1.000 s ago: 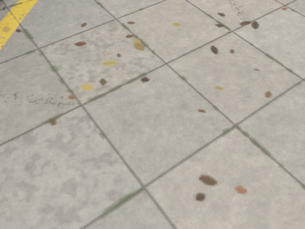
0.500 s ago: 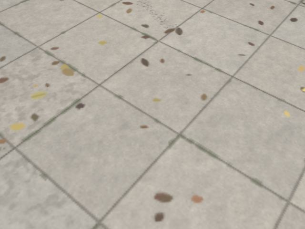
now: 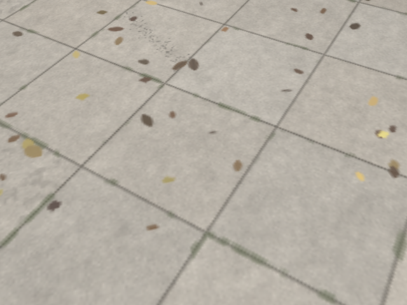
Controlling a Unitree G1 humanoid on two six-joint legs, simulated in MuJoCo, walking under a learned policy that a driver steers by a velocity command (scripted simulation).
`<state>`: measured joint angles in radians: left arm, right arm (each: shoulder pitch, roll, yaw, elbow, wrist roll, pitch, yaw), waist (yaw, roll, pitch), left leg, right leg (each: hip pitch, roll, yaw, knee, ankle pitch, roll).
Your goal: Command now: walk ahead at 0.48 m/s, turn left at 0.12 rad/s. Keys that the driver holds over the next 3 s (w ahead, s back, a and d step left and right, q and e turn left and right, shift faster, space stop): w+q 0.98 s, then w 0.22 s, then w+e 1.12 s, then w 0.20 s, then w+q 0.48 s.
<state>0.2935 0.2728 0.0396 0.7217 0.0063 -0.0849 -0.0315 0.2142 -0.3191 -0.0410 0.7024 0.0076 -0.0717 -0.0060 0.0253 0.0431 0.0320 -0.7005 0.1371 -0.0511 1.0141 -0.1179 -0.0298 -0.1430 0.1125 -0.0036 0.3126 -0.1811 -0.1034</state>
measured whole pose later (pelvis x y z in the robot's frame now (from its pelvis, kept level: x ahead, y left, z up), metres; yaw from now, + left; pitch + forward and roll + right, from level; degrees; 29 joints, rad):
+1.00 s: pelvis +0.59 +0.07 +0.00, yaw +33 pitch +1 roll -1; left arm 0.33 0.27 0.05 0.77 0.01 -0.10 0.00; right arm 0.23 -0.32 -0.07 0.63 0.02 -0.01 0.00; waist 0.06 0.05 0.02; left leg -0.65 0.07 -0.07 1.07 -0.22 -0.01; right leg -0.13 0.02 -0.10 0.33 -0.22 -0.04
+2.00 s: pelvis +1.07 +0.34 +0.00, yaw +15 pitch +1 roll +1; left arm 0.29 0.28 0.07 0.73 -0.01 -0.05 -0.02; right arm 0.13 -0.30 -0.06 0.72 -0.01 -0.10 -0.01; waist 0.03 0.02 0.06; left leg -0.57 0.09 -0.07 1.07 -0.30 -0.02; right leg -0.25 0.11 0.05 0.40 -0.16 -0.11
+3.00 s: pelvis +1.59 +0.40 +0.00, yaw +10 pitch +1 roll -2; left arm 0.28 0.26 0.07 0.78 0.01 -0.10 -0.01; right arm 0.24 -0.33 -0.07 0.79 0.03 -0.03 0.00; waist 0.03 0.05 0.02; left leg -0.61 0.09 -0.06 1.08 -0.24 -0.01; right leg -0.15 0.02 -0.12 0.32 -0.19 -0.03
